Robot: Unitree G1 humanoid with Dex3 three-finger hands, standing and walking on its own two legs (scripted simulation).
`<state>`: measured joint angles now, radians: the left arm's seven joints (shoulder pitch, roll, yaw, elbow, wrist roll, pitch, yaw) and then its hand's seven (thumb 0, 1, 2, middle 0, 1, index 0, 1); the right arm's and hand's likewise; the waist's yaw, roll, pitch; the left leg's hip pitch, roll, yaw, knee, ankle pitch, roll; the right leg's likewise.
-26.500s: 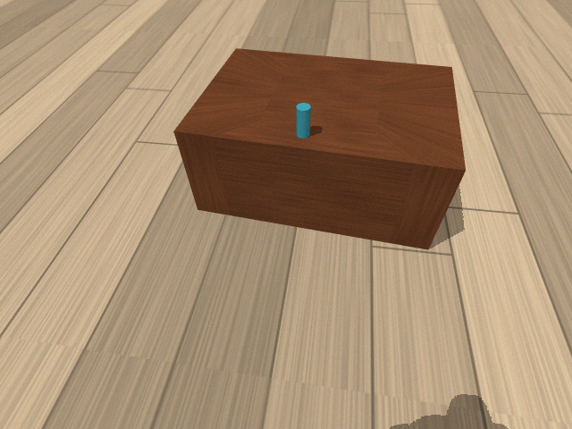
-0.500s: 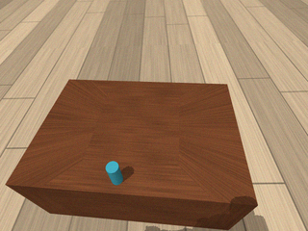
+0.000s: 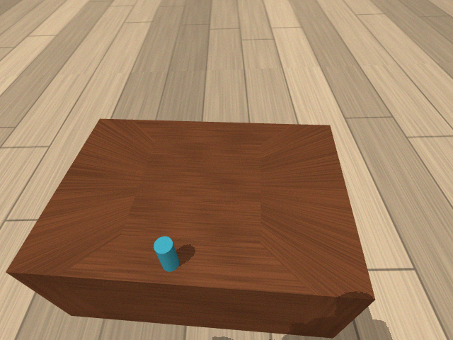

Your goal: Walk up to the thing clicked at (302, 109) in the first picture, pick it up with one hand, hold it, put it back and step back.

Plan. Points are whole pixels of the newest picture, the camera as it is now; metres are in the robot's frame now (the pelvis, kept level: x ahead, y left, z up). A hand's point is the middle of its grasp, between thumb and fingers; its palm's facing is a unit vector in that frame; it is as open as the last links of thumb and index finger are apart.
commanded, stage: step back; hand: left
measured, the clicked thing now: (167, 254) +0.41 +0.21 -0.28
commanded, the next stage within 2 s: none
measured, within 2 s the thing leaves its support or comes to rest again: neither
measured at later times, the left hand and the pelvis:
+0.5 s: hand out of the picture +0.05 +0.31 -0.18, palm faces -0.05 -0.93 -0.36, open 7.4 cm; pelvis -0.10 +0.05 -0.02, yaw -1 degrees
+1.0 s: hand out of the picture -0.06 +0.32 -0.16, palm faces -0.03 -0.92 -0.39, open 7.4 cm; pelvis -0.20 +0.06 -0.03, yaw -1 degrees
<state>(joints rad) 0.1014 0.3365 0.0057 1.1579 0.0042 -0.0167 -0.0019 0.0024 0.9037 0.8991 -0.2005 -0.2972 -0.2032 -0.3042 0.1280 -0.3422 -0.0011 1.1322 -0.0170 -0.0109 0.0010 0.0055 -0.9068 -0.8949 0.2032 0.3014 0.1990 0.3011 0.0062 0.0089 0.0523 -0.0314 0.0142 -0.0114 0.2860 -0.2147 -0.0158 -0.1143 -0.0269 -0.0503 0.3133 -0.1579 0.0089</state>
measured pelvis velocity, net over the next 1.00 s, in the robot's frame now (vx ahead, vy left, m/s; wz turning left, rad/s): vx -0.20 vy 0.06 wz -0.02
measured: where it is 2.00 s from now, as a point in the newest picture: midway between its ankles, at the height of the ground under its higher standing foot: outside the picture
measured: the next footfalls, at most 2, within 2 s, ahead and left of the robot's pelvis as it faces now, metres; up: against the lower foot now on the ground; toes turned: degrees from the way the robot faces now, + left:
right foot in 0.66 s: -0.11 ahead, -0.08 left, +0.00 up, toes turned +0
left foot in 1.02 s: -0.17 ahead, +0.17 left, +0.00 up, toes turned -4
